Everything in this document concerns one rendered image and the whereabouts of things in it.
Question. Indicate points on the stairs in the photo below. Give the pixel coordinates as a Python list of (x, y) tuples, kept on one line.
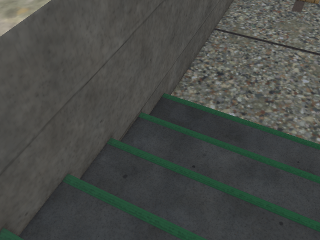
[(188, 172)]

